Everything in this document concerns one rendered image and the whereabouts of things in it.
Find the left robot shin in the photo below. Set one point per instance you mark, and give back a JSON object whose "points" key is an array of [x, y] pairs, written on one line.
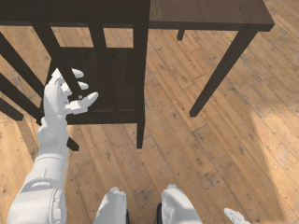
{"points": [[123, 219]]}

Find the left robot upper arm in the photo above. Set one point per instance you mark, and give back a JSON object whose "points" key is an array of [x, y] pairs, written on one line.
{"points": [[45, 206]]}

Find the robot right thigh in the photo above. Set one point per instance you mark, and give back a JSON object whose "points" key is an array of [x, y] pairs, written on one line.
{"points": [[179, 207]]}

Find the robot right hand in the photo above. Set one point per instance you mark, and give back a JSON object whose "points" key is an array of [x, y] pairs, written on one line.
{"points": [[235, 216]]}

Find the robot left hand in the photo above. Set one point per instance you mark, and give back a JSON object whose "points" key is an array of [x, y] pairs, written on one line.
{"points": [[55, 95]]}

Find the chair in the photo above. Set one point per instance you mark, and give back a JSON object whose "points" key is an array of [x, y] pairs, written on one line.
{"points": [[117, 74]]}

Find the robot left forearm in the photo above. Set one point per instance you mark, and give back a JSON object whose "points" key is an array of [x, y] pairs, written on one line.
{"points": [[51, 159]]}

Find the table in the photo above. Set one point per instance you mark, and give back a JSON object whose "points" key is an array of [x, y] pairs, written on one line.
{"points": [[248, 17]]}

